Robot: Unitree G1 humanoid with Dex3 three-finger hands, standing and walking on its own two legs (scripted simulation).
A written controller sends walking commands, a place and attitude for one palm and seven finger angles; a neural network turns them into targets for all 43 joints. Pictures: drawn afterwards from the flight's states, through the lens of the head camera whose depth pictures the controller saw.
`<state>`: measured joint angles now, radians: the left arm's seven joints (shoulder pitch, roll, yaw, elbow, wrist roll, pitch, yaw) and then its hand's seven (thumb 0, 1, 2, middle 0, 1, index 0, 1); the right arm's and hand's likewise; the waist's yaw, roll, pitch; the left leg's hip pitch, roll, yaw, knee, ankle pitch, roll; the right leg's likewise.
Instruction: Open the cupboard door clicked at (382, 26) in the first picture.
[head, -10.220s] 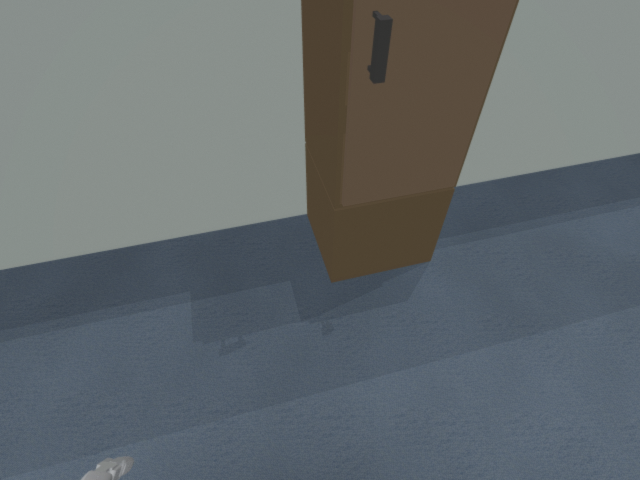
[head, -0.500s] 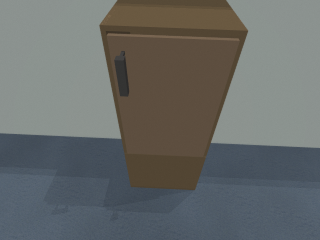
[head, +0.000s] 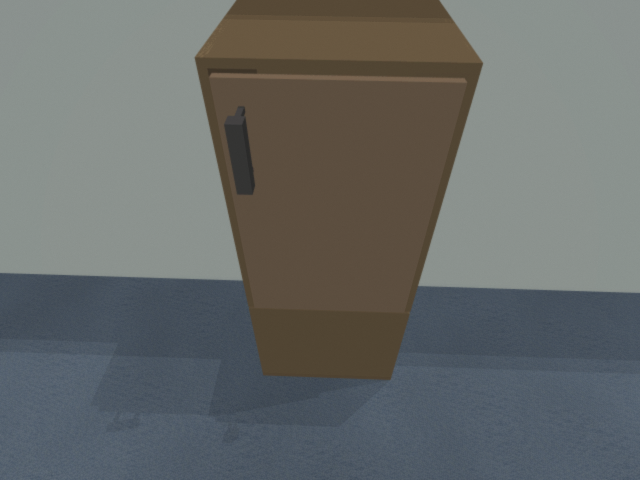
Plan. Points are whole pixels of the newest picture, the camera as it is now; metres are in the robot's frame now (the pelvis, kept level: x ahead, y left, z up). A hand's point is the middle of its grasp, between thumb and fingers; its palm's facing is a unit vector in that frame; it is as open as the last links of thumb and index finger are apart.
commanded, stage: raise the hand with hooked fingers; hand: left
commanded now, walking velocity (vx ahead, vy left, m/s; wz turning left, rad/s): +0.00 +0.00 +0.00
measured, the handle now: (243, 150) +0.58 +0.16 +0.13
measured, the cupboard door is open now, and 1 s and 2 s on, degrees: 0 0 0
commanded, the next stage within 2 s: none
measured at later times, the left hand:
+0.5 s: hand (174, 472) +0.15 +0.19 -0.05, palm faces +0.11 -0.99 +0.01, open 8.9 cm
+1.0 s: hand (125, 343) +0.26 +0.25 +0.07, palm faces +0.11 -0.99 -0.09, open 11.9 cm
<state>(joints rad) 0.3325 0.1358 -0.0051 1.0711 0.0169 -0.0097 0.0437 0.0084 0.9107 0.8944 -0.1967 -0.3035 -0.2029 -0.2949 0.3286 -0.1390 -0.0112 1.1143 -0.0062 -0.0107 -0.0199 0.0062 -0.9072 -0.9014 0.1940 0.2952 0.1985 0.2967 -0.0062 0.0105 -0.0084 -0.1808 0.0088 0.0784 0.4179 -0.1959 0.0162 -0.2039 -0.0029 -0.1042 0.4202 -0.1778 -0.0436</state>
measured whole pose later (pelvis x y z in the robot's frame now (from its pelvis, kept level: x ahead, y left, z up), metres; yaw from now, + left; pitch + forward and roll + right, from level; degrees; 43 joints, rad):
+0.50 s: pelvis +0.00 +0.00 -0.06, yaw +2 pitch +5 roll +0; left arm 0.56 0.21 0.09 0.02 -0.23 -0.35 -0.19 0.02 0.54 0.74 -0.23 -0.54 -0.23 -0.53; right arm 0.18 -0.27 -0.05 0.42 0.04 -0.22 -0.02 0.01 -0.90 -0.90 0.19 0.30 0.20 0.30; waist 0.02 -0.05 -0.08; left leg -0.62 -0.01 0.01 0.98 -0.45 0.02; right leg -0.63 0.01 -0.09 0.96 -0.43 -0.06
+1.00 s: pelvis +0.05 +0.02 -0.03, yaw +3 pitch +8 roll -2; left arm 0.40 0.29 0.30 -0.15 -0.34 -0.24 -0.29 0.01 -0.04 0.49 -0.26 -0.91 -0.27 -0.90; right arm 0.30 -0.26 0.01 0.58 0.05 -0.24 -0.05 0.02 -0.90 -0.90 0.20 0.30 0.20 0.30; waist 0.02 0.03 -0.09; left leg -0.50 -0.02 0.00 0.81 -0.45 0.04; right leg -0.48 0.01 -0.09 0.76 -0.41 -0.03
